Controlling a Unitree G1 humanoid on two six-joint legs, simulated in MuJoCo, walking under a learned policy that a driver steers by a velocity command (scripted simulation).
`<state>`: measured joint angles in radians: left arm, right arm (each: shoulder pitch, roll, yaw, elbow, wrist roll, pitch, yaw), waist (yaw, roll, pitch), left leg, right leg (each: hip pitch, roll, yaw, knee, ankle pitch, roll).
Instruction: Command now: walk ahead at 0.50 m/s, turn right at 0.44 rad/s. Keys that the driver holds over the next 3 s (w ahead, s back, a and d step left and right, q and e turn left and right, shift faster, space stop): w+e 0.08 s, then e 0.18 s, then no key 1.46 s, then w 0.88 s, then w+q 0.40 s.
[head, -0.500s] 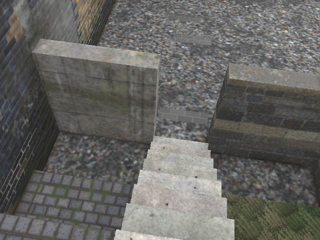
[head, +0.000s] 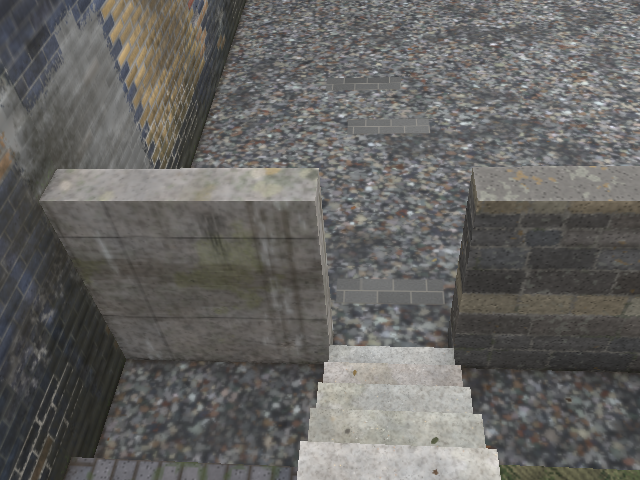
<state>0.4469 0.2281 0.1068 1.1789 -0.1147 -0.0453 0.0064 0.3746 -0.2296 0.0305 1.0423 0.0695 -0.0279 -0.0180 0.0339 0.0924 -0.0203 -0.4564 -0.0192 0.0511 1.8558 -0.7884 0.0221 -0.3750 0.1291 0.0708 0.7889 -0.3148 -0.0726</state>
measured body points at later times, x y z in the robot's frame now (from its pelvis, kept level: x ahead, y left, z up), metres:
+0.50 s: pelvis +0.30 -0.09 -0.35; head +0.27 -0.13 +0.09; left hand +0.52 +0.18 -0.42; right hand +0.21 -0.28 -0.53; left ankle +0.18 +0.10 -0.88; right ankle +0.36 -0.20 -1.09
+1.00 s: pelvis +0.41 -0.09 -0.42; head +0.39 -0.09 +0.03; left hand +0.45 +0.12 -0.57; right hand +0.43 -0.37 -0.56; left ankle +0.52 +0.07 -1.12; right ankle +0.35 -0.20 -1.12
